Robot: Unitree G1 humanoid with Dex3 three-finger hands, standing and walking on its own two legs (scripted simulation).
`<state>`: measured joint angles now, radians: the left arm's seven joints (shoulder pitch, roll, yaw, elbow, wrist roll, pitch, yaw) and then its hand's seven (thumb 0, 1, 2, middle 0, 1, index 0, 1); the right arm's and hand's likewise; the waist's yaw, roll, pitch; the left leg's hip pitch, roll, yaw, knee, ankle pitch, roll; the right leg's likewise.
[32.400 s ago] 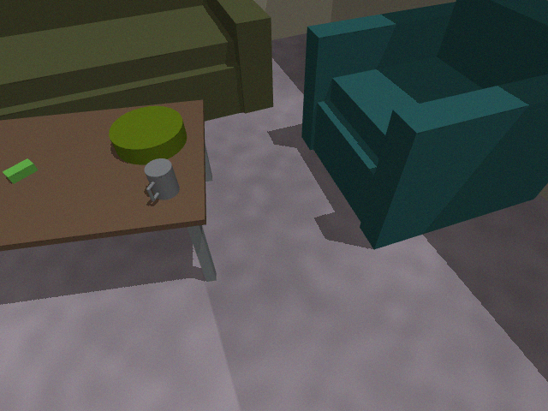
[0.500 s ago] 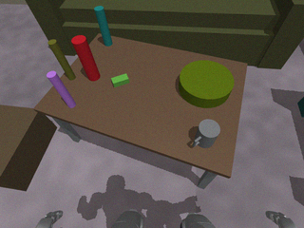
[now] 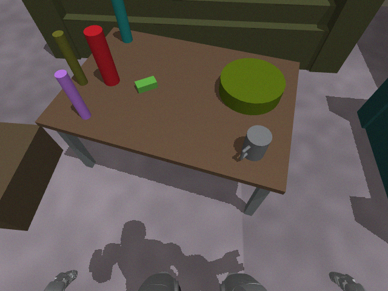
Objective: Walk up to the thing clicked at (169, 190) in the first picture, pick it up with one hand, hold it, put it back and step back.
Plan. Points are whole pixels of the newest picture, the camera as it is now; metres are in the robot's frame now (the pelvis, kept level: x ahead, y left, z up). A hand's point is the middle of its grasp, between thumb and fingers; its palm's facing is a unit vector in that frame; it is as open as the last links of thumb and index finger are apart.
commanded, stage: step back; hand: right
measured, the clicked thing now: (252, 146) +0.56 -0.20 -0.26
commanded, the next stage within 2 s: none
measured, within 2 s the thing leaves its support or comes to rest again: neither
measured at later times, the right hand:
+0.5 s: hand out of the picture -0.03 -0.24 -0.13, palm faces -0.09 +0.90 -0.42, open 7.4 cm
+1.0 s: hand out of the picture -0.20 -0.29 -0.15, palm faces -0.05 +0.92 -0.40, open 7.4 cm
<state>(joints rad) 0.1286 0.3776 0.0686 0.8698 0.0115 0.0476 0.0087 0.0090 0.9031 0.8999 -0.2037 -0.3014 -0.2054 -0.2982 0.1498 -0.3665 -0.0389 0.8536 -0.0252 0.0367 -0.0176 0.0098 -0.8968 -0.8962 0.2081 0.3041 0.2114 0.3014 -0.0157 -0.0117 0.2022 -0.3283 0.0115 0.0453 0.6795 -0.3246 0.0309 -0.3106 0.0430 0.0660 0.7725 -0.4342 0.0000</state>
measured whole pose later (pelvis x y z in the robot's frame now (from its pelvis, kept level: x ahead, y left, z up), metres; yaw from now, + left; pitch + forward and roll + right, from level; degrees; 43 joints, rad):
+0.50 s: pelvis -0.13 +0.02 +0.01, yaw +2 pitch -3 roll -1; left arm 0.12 0.40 0.08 0.81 0.01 0.07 0.02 0.01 0.90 0.90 -0.20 -0.30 -0.21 -0.30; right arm 0.17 -0.36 -0.03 0.87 -0.04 0.03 0.00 0.01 -0.90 -0.90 0.21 0.30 0.21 0.30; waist 0.00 -0.04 0.17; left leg -0.30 -0.01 -0.03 0.63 -0.29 0.03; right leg -0.50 0.12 0.17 1.15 -0.50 -0.02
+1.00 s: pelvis -0.28 -0.01 +0.01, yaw +0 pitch -2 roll +2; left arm 0.21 0.35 0.07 0.83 0.04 0.05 0.00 0.01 0.90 0.90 -0.21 -0.30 -0.21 -0.30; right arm 0.20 -0.41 -0.05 0.86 -0.01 0.05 -0.03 0.01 -0.90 -0.90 0.20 0.30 0.21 0.30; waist 0.02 0.02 0.14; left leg -0.45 -0.10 -0.09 1.03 -0.49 -0.01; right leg -0.30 -0.04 0.01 0.64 -0.31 0.00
